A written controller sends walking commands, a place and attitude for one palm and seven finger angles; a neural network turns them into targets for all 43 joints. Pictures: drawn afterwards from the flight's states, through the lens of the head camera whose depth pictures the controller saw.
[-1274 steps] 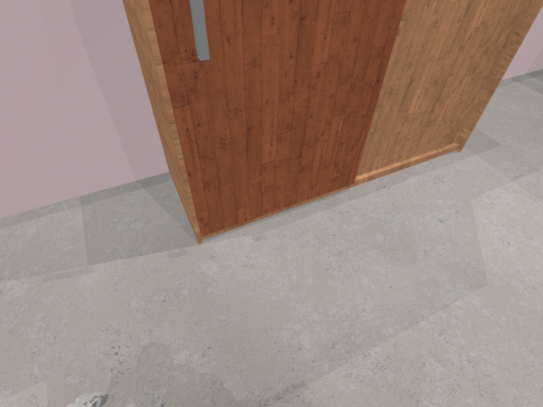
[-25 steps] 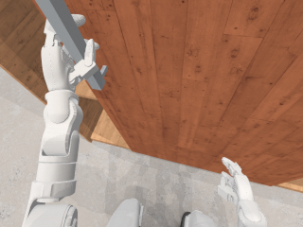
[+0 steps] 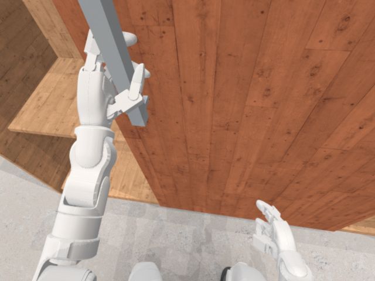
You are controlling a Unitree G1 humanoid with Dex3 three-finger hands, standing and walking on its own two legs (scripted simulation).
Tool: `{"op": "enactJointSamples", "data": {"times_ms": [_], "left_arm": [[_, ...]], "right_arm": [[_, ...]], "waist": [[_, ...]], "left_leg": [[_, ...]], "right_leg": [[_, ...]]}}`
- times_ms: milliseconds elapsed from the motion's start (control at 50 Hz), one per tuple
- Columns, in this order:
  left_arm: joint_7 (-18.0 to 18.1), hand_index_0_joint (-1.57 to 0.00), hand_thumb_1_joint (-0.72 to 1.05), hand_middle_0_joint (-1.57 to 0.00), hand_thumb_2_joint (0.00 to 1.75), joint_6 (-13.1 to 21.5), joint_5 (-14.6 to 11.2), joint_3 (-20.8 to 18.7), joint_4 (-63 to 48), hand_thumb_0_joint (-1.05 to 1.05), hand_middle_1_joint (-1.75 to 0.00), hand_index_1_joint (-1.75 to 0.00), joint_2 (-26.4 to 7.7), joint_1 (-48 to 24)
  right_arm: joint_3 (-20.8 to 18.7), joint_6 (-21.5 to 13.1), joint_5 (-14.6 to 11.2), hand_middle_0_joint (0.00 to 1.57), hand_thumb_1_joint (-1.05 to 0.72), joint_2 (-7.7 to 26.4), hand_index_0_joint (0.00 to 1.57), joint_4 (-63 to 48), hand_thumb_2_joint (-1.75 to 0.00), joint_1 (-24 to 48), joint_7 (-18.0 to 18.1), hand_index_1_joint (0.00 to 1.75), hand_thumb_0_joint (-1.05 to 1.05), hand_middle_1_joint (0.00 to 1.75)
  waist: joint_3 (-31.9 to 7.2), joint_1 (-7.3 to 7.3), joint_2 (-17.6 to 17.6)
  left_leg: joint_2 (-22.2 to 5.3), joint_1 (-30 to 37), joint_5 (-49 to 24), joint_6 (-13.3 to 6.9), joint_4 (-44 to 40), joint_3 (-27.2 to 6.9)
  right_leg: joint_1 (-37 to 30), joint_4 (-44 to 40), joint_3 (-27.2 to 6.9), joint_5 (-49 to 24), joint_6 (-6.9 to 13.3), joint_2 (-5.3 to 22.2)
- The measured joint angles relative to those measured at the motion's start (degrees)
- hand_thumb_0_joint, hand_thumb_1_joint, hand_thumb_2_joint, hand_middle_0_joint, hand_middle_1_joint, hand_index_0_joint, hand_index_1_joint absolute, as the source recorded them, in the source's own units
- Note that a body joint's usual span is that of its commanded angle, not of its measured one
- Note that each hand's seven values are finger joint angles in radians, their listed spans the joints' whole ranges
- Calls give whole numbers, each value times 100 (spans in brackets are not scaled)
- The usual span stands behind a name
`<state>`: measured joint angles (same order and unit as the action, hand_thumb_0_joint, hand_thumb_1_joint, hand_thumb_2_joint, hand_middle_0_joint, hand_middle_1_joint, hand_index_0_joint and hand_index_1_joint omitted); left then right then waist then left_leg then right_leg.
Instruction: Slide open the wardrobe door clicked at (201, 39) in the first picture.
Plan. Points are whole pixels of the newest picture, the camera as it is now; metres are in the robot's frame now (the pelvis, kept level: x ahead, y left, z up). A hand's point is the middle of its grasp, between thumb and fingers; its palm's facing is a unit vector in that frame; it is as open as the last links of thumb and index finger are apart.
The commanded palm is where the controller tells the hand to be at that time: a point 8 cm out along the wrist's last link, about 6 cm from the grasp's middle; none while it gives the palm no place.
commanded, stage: step sideways, sliding the door along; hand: left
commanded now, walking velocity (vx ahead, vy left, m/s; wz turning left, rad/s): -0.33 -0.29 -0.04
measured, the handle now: (126, 61) +0.40 +0.15 +0.23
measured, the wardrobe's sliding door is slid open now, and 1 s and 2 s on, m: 0.57 0.66 0.66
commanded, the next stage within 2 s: stop walking and hold the door there in 0.82 s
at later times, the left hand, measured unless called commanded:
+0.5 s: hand (197, 94) +0.35 +0.04 +0.22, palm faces +0.22 -0.97 -0.09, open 6.5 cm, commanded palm +0.33 +0.01 +0.21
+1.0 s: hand (200, 92) +0.36 +0.03 +0.22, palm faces +0.55 -0.82 -0.15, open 7.3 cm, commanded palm +0.32 +0.04 +0.20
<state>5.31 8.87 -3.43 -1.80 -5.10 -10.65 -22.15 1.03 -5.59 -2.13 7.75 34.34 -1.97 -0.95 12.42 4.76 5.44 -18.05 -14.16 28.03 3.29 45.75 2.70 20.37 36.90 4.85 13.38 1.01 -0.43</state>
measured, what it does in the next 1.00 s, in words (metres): steps to the right: left foot, then right foot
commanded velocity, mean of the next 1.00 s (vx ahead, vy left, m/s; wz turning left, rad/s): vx -0.02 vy -0.24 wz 0.02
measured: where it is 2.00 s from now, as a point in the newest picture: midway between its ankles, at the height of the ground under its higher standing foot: outside the picture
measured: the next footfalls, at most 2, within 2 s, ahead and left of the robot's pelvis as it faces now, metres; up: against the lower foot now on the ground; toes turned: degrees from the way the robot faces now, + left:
left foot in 0.28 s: -0.03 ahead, +0.05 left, +0.00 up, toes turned +3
right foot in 0.58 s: -0.08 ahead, -0.38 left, +0.00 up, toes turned -7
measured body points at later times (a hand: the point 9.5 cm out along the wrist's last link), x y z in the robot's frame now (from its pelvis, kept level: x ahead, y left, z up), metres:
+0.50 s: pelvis -0.08 -0.14 +0.02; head -0.01 -0.14 +0.46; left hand +0.34 +0.09 +0.22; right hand +0.03 -0.38 -0.10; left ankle -0.07 +0.05 -0.71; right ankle -0.09 -0.33 -0.67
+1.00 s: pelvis -0.05 -0.30 +0.00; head +0.03 -0.30 +0.44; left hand +0.33 +0.07 +0.22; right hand +0.15 -0.52 -0.11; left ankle -0.08 -0.06 -0.71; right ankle -0.01 -0.42 -0.72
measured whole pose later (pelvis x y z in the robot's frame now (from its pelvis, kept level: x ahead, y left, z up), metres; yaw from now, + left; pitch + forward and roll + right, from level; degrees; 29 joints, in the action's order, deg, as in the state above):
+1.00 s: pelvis -0.05 -0.30 +0.00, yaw +0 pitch -1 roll -2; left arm 5.8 2.6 -5.2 -21.6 28.4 -30.8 -43.0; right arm -1.0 -2.9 -3.8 13.7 35.4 -5.3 -0.3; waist 13.0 6.1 2.9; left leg -18.4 -15.8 19.0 7.1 39.1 1.7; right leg 19.8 36.8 5.2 15.0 -0.6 -0.7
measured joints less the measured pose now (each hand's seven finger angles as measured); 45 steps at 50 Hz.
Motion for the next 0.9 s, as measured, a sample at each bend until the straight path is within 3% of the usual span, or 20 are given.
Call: {"op": "enactJointSamples", "data": {"times_ms": [40, 100, 160, 220, 280, 300, 340, 380, 420, 460, 500, 580, 600, 620, 640, 660, 720, 760, 820, 900], "left_arm": [[51, -12, 69, -54, 80, -131, -18, -68, -108, -10, -140, -135, 45, 75], [165, -13, 69, -52, 80, -203, -73, -95, -203, -6, -140, -136, 81, 104], [183, -15, 68, -50, 77, -149, -61, -119, -98, -5, -140, -137, -11, -25], [256, -16, 69, -49, 77, -168, 13, -253, 177, -4, -140, -137, -57, -296], [198, -18, 70, -50, 79, -229, 1, -461, 641, -4, -140, -135, -305, -641], [177, -18, 69, -50, 80, -226, -29, -503, 839, -4, -140, -134, -425, -783], [137, -18, 69, -49, 81, -189, -58, -620, 1245, -4, -140, -134, -560, -952], [111, -19, 69, -49, 81, -297, -52, -722, 1531, -2, -140, -134, -548, -1037], [107, -20, 69, -48, 81, -433, -97, -756, 1779, -1, -140, -134, -479, -1155], [158, -21, 69, -47, 81, -584, -103, -779, 1950, -2, -140, -135, -487, -1292], [220, -21, 69, -47, 81, -694, -100, -802, 2097, -2, -140, -135, -622, -1467], [283, -21, 67, -46, 82, -902, -113, -955, 2456, -4, -140, -133, -1111, -2006], [308, -21, 66, -46, 82, -934, -118, -1061, 2564, -5, -140, -132, -1219, -2134], [360, -21, 65, -46, 82, -927, -133, -1191, 2666, -5, -140, -131, -1268, -2216], [418, -20, 65, -46, 82, -923, -164, -1283, 2776, -5, -140, -131, -1287, -2275], [447, -18, 65, -46, 82, -946, -198, -1345, 2871, -5, -140, -131, -1296, -2312], [484, -16, 66, -46, 81, -1005, -256, -1380, 3053, -5, -140, -133, -1232, -2365], [545, -14, 68, -46, 80, -1061, -401, -1375, 2973, -3, -140, -135, -1132, -2323], [503, -12, 69, -46, 80, -1070, -406, -1366, 2946, -3, -140, -135, -1218, -2467], [413, -10, 69, -46, 80, -1102, -395, -1468, 2896, -3, -140, -131, -1387, -2521]], "right_arm": [[-62, 47, 43, 20, -90, 164, 20, 100, -90, 191, 103, 30, 1, 30], [-128, 103, 44, 20, -90, 325, 20, 175, -90, 371, 196, 30, 1, 30], [-144, 255, 47, 20, -90, 347, 20, 168, -90, 410, 253, 30, 1, 30], [-177, 354, 60, 20, -90, 346, 20, 108, -90, 258, 298, 30, 1, 30], [-228, 369, 51, 20, -90, 389, 20, 61, -90, -35, 329, 30, 1, 30], [-263, 351, 63, 20, -90, 364, 20, 75, -90, -119, 341, 30, 1, 30], [-335, 281, 104, 19, -90, 336, 19, 115, -90, -337, 350, 30, 1, 30], [-360, 239, 149, 19, -90, 357, 19, 198, -90, -595, 338, 30, 1, 30], [-366, 245, 111, 19, -90, 407, 19, 307, -90, -853, 267, 30, 1, 30], [-333, 287, 52, 19, -90, 415, 19, 396, -90, -1047, 199, 30, 1, 30], [-265, 310, -5, 20, -90, 344, 20, 432, -90, -1168, 153, 30, 1, 30], [-92, 250, -105, 20, -90, 136, 20, 390, -90, -1213, 79, 30, 1, 30], [-66, 230, -137, 20, -90, 145, 20, 400, -90, -1136, 63, 30, 1, 30], [-76, 227, -168, 20, -90, 208, 20, 439, -90, -1006, 68, 30, 1, 30], [-98, 241, -189, 20, -90, 289, 20, 470, -90, -904, 97, 30, 1, 30], [-121, 278, -213, 20, -90, 379, 20, 505, -90, -823, 144, 30, 1, 30], [-219, 376, -235, 20, -90, 653, 20, 602, -90, -673, 342, 30, 1, 30], [-301, 349, -219, 20, -90, 889, 20, 585, -90, -637, 436, 30, 1, 30], [-480, 290, -190, 20, -90, 828, 20, 559, -90, -458, 336, 30, 1, 30], [-448, 225, -178, 20, -90, 688, 20, 288, -90, -420, 135, 30, 1, 30]], "waist": [[-35, -48, -33], [5, -237, -212], [-26, -436, -499], [-152, -539, -776], [-350, -630, -908], [-342, -644, -1012], [-272, -599, -1003], [-260, -533, -732], [-311, -313, -430], [-347, -37, -239], [-328, 121, -165], [-221, 236, -324], [-161, 217, -302], [-48, 128, -171], [28, 13, -87], [47, -87, -93], [-72, -187, -288], [-200, -131, -159], [-20, 78, -304], [166, 238, -382]], "left_leg": [[733, -522, 752, -59, 1138, -310], [1465, -848, 968, -54, 1526, -197], [1759, -805, 774, -34, 832, 35], [1843, -580, 418, -92, -62, 185], [1719, -136, -465, -267, -1230, 297], [1693, -89, -1058, -319, -1383, 336], [1539, -40, -1163, -261, -1269, 336], [1239, 13, -1086, -132, -1288, 202], [908, 26, -1135, 7, -1409, 119], [599, 45, -1216, 161, -1514, 123], [333, 19, -1262, 326, -1524, 54], [10, -213, -1260, 640, -1293, -237], [-68, -309, -1251, 630, -1177, -350], [-156, -433, -1325, 415, -1037, -495], [-136, -600, -1487, 52, -844, -589], [20, -782, -1344, -126, -538, -606], [694, -1007, -428, -298, -43, -208], [745, -700, -1712, -395, -854, 41], [554, -451, -1241, 135, -902, 105], [295, -157, -1134, 370, -1129, 27]], "right_leg": [[227, -42, -118, -58, 118, 17], [249, -552, -196, -492, 254, 30], [254, -983, -206, -838, 396, -61], [339, -1193, -187, -1071, 543, -221], [531, -1099, -61, -1144, 659, -411], [613, -899, -56, -1069, 507, -404], [880, 386, -294, 6, 65, -522], [1067, 1745, -524, 475, -51, -602], [992, 2090, -643, 606, -116, -417], [693, 1679, -691, 657, -181, -99], [237, 970, -672, 748, -243, 147], [-776, -588, -392, 226, -320, 324], [-923, -820, -265, 390, -487, 274], [-973, -840, -126, 449, -525, 165], [-997, -829, 6, 445, -499, 137], [-970, -774, 102, 445, -451, 208], [-781, -497, 216, 549, -351, 540], [-463, 67, 248, 530, -345, 479], [151, 1481, -208, 1442, -271, 223], [354, 1364, -161, 1314, -237, 92]]}}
